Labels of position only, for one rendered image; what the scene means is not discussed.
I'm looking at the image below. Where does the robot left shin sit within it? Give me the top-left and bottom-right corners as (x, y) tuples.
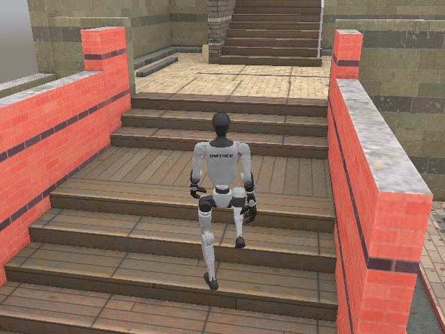
(201, 234), (216, 281)

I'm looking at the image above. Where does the left robot foot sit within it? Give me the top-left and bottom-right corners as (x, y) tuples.
(204, 272), (218, 290)

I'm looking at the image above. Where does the right robot hand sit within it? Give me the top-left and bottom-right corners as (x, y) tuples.
(240, 205), (257, 223)

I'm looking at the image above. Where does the left robot upper arm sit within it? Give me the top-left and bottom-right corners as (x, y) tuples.
(192, 142), (207, 180)

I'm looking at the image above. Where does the right robot forearm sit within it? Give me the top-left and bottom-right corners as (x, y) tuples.
(244, 172), (256, 207)

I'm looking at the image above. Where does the left robot forearm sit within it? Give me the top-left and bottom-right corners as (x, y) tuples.
(190, 169), (200, 191)

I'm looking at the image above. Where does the left robot hand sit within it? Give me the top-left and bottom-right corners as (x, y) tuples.
(191, 187), (207, 199)

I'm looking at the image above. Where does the right robot upper arm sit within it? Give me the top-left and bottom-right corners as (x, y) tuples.
(236, 142), (252, 182)

